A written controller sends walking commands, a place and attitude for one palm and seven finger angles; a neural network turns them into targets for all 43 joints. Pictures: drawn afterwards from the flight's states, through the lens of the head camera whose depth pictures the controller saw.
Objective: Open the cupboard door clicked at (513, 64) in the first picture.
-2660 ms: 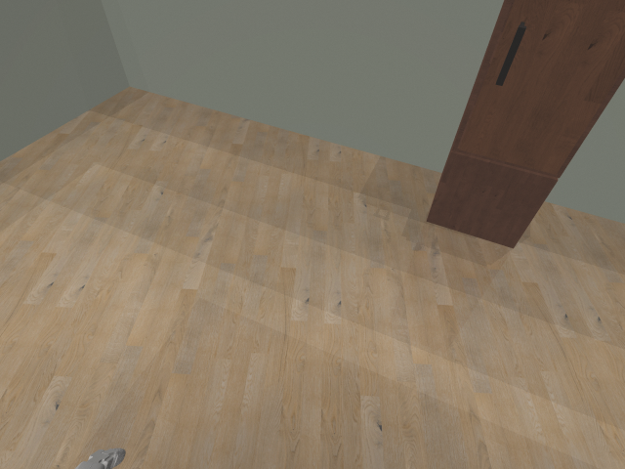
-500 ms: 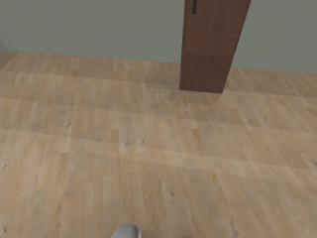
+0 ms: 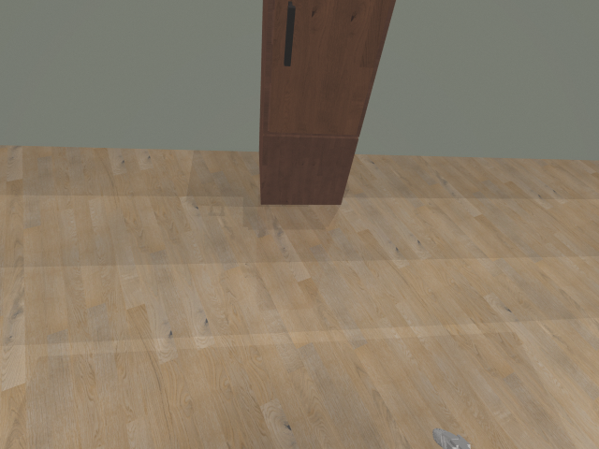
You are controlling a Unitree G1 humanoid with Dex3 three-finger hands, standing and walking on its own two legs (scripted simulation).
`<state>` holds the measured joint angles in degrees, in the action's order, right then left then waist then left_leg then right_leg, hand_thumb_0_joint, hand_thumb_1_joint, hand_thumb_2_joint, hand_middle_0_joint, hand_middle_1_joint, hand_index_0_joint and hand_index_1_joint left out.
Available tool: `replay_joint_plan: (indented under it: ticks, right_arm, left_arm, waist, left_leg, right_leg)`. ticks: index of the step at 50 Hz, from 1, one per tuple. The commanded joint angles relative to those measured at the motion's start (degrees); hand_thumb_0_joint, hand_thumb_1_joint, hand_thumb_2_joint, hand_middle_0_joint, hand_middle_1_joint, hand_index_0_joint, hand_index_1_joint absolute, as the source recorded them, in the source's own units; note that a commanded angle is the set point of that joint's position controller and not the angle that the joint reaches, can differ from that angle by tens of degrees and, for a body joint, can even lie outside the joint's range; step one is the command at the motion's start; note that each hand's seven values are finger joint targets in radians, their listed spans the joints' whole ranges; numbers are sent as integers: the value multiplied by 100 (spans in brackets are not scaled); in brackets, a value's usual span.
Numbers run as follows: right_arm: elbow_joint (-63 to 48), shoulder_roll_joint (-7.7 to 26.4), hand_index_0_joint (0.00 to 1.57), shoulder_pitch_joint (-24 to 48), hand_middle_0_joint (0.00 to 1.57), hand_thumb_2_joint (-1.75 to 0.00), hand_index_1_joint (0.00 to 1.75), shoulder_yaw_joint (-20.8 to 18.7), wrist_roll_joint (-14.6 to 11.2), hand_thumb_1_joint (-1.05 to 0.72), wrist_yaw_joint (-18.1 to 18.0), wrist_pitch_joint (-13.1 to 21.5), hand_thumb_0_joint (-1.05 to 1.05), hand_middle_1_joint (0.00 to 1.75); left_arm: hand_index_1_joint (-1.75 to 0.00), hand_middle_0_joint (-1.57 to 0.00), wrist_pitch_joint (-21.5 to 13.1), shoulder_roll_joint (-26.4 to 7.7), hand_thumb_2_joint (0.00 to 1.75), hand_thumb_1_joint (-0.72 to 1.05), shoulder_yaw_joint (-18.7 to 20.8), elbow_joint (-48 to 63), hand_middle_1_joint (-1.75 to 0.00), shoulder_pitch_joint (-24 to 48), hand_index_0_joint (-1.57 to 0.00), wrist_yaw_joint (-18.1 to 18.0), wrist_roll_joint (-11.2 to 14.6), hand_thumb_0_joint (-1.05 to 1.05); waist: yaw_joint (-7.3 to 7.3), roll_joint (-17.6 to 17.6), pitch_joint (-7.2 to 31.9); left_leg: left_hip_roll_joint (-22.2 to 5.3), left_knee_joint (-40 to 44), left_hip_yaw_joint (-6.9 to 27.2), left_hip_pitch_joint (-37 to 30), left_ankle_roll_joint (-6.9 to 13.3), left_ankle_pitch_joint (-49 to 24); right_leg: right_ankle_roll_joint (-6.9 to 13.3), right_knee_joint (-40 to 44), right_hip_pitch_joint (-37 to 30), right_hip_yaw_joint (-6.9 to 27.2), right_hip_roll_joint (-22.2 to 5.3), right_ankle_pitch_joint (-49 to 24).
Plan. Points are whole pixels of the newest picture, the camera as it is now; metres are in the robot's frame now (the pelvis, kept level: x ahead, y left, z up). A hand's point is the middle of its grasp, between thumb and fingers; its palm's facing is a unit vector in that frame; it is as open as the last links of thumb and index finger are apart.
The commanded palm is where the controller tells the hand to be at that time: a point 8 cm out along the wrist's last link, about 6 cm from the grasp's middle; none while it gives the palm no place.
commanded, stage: walk to a spot facing it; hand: left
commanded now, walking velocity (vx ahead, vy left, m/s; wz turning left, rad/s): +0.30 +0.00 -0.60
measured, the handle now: (288, 34) +1.22 +0.16 +0.03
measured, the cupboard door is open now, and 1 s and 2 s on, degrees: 0 0 0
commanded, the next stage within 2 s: none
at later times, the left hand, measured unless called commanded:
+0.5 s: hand (247, 324) +0.37 +0.12 -0.19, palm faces -0.36 -0.93 -0.09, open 7.4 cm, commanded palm none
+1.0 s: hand (241, 239) +0.57 +0.18 -0.18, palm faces -0.45 -0.85 -0.27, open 7.4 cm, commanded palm none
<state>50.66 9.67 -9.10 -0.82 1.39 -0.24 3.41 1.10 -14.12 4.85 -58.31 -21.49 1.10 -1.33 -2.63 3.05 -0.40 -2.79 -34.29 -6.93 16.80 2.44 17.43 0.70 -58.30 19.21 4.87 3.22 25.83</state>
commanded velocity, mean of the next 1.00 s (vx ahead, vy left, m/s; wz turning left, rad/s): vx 0.22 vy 0.00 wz -0.60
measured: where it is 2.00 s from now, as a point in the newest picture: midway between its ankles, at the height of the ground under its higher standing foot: (306, 362)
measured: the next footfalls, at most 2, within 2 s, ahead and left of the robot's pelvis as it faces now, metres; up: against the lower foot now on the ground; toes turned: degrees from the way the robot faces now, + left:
right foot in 0.52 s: +0.28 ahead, -0.07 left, +0.00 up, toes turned -28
left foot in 0.94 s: +0.62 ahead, +0.04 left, +0.00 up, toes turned -24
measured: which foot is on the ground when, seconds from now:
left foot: down 0.00-0.52, up 0.54-0.92, down 0.94-1.00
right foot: up 0.00-0.50, down 0.52-0.94, up 0.96-1.00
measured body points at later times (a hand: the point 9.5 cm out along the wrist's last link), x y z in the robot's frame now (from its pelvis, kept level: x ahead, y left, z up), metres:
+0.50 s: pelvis +0.20 +0.01 -0.01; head +0.26 +0.02 +0.43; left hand +0.38 +0.17 -0.18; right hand +0.00 -0.13 -0.14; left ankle +0.02 +0.09 -0.71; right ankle +0.25 -0.06 -0.72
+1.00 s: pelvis +0.45 -0.01 -0.01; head +0.49 -0.02 +0.43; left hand +0.59 +0.22 -0.16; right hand +0.47 -0.29 -0.13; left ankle +0.59 +0.06 -0.73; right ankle +0.27 -0.05 -0.66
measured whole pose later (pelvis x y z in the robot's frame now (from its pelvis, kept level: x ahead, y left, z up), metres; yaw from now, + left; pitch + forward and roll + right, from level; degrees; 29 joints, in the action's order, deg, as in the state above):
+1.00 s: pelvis +0.45 -0.01 -0.01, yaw -37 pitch +0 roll +0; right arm 49.2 10.0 -2.4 -0.2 1.6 -0.1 3.3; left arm -0.2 -15.1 5.0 -57.1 -19.1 -0.5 0.2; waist -4.7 2.2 -4.7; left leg -7.8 -38.0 -9.9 23.3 -0.8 12.6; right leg -0.7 -63.5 16.7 3.9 1.4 32.5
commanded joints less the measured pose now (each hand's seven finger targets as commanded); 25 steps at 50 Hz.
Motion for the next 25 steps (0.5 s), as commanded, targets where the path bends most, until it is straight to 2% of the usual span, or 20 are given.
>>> replay_joint_plan:
  ticks: [1,2,4,6,7,9,10,12,13,15,17,18,19,20,22,23,24,25]
  right_arm:
    - [-31,838,20,-567,20,-90,30,-239,-30,-90,-120,86,0,30]
    - [42,762,20,-659,20,-90,30,-220,-53,-90,-142,135,0,30]
    - [173,681,20,-931,20,-90,30,-217,-72,-90,-171,185,0,30]
    - [346,604,20,-1259,20,-90,30,-188,-80,-90,-196,207,0,30]
    - [418,534,20,-1382,20,-90,30,-178,-86,-90,-209,213,0,30]
    - [546,538,20,-1633,20,-90,30,-159,-78,-90,-230,231,0,30]
    - [603,559,20,-1669,20,-90,30,-157,-76,-90,-238,233,0,30]
    - [743,491,20,-1971,20,-90,30,-135,-63,-90,-261,234,0,30]
    - [797,496,20,-2030,20,-90,30,-125,-52,-90,-267,230,0,30]
    - [930,499,20,-2253,20,-90,30,-122,-19,-90,-277,216,0,30]
    - [1052,483,20,-2478,20,-90,30,-116,5,-90,-278,185,0,30]
    - [1075,538,20,-2443,20,-90,30,-122,10,-90,-275,161,0,30]
    - [1085,580,20,-2489,20,-90,30,-138,6,-90,-269,137,0,30]
    - [1090,665,20,-2481,20,-90,30,-157,-4,-90,-266,114,0,30]
    - [1054,883,20,-2398,20,-90,30,-249,-41,-90,-236,80,0,30]
    - [957,933,20,-2213,20,-90,30,-264,-60,-90,-221,77,0,30]
    - [817,1016,20,-1920,20,-90,30,-273,-93,-90,-177,73,0,30]
    - [636,830,20,-1755,20,-90,30,-248,-184,-90,-106,54,0,30]
  left_arm:
    - [-30,-20,-122,-209,90,90,153,590,-30,280,-20,152,-93,0]
    - [-30,-20,-98,-126,90,90,130,532,-30,159,-20,161,-76,0]
    - [-30,-20,-24,-45,90,90,132,508,-30,107,-20,144,-74,0]
    - [-30,-20,22,5,90,90,116,566,-30,314,-20,131,-90,0]
    - [-30,-20,35,31,90,90,118,576,-30,387,-20,122,-86,0]
    - [-30,-20,67,61,90,90,104,637,-30,635,-20,118,-87,0]
    - [-30,-20,79,71,90,90,98,660,-30,745,-20,124,-74,0]
    - [-30,-20,75,87,90,90,75,726,-30,1092,-20,129,-68,0]
    - [-30,-20,76,112,90,90,62,760,-30,1216,-20,136,-59,0]
    - [-30,-20,50,167,90,90,-1,860,-30,1639,-20,161,-55,0]
    - [-30,-20,15,206,90,90,-59,941,-30,2004,-20,170,-46,0]
    - [-30,-20,1,243,90,90,-78,944,-30,2019,-20,175,-41,0]
    - [-30,-20,-24,245,90,90,-94,943,-30,2035,-20,171,-41,0]
    - [-30,-20,-48,222,90,90,-99,917,-30,1920,-20,158,-36,0]
    - [-30,-20,-111,17,90,90,-32,771,-30,1379,-20,102,-49,0]
    - [-30,-20,-160,-134,90,90,28,664,-30,913,-20,76,-64,0]
    - [-30,-20,-238,-361,90,90,112,466,-30,226,-20,58,-75,0]
    - [-30,-20,-285,-848,90,90,213,276,-30,-468,-20,24,-73,0]
  waist:
    - [116,-1096,-834]
    - [71,-1108,-629]
    - [58,-1100,-410]
    - [109,-1130,-405]
    - [113,-1100,-422]
    - [161,-986,-507]
    - [158,-967,-531]
    - [281,-895,-608]
    - [280,-835,-672]
    - [415,-873,-787]
    - [538,-900,-854]
    - [470,-898,-840]
    - [479,-928,-758]
    - [399,-1118,-625]
    - [159,-1375,-182]
    - [-100,-1503,32]
    - [-443,-1590,352]
    - [-785,-715,844]
  left_leg:
    - [-1565,2597,1451,-285,-369,642]
    - [-1423,2424,1044,-457,-509,-155]
    - [-1331,2256,471,-815,-587,-1291]
    - [-1303,2110,181,-1047,-658,-2203]
    - [-1285,2070,85,-1117,-764,-2602]
    - [-1324,2015,-17,-1324,-815,-3133]
    - [-1376,2010,-85,-1521,-750,-3219]
    - [-1415,1988,-119,-1797,-727,-3582]
    - [-1444,1998,-209,-1951,-682,-3730]
    - [-1496,1950,-336,-2266,-501,-4057]
    - [-1509,1885,-457,-2476,-339,-4648]
    - [-1488,1782,-724,-2567,-303,-5146]
    - [-1408,1524,-959,-2513,-313,-5841]
    - [-1381,1193,-1088,-2578,-315,-6680]
    - [-1495,243,-1189,-2612,-304,-7931]
    - [-1531,-441,-1213,-2255,-322,-7825]
    - [-1578,-1502,-1189,-1473,-360,-6912]
    - [-1240,-3387,-1220,180,-440,-3712]
  right_leg:
    - [-102,-1364,1710,-250,-630,-1077]
    - [-137,-1393,1636,-292,-625,-1323]
    - [-182,-1517,1793,-314,-617,-1625]
    - [-202,-1600,2024,-374,-602,-1771]
    - [-207,-1602,2131,-387,-590,-1865]
    - [-216,-1613,2384,-447,-578,-1919]
    - [-223,-1527,2561,-489,-596,-1920]
    - [-192,-1309,2757,-593,-590,-1888]
    - [-182,-1108,2841,-686,-582,-1861]
    - [-123,-449,2842,-949,-602,-1724]
    - [-14,208,2646,-1234,-529,-1525]
    - [55,613,2442,-1441,-439,-1404]
    - [143,1061,1989,-1674,-278,-1259]
    - [227,1349,1619,-1901,-33,-1087]
    - [417,1729,821,-2034,223,-876]
    - [518,1991,96,-1929,230,-905]
    - [673,2484,-1146,-1716,65,-1122]
    - [1201,2913,-2961,-416,-957,-1850]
